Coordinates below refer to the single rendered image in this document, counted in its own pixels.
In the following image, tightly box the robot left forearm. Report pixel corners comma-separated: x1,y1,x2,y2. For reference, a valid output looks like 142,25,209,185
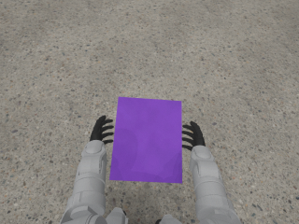
59,140,107,224

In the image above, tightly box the robot left thigh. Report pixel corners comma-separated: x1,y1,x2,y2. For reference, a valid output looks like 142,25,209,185
106,212,129,224

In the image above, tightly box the robot right forearm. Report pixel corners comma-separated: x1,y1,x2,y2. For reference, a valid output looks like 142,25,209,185
189,145,242,224

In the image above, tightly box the carton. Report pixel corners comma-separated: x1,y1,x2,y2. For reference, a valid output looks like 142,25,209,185
109,96,182,184

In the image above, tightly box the right robot hand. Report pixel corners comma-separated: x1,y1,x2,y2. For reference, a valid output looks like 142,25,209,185
181,121,206,151

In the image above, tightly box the left robot hand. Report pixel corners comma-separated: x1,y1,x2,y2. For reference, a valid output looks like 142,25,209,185
90,115,114,144

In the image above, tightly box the right robot shin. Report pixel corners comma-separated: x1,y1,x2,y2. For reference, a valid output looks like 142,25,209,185
161,214,173,222

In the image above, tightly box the robot left upper arm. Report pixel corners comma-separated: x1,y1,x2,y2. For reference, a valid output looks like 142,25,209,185
62,213,107,224

